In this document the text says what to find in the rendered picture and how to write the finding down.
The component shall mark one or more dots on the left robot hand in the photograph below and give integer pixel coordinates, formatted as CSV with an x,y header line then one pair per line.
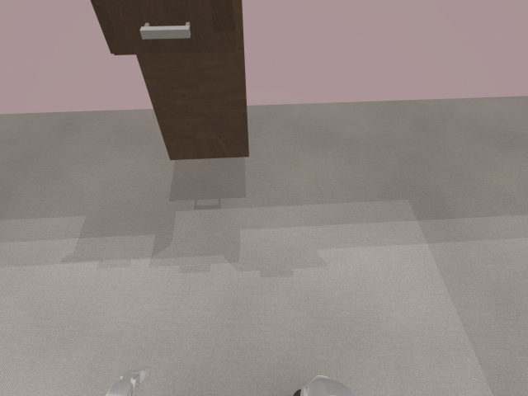
x,y
129,382

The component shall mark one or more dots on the right robot shin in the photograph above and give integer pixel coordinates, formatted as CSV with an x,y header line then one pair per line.
x,y
319,377

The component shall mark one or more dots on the handle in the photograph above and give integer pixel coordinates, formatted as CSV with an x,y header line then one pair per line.
x,y
165,32

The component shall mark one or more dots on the right robot thigh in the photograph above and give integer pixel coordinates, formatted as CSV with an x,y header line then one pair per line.
x,y
325,387

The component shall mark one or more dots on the cabinet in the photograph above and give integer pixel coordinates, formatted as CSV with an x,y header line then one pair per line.
x,y
200,100

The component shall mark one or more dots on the drawer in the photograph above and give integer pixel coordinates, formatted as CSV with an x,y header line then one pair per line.
x,y
213,25

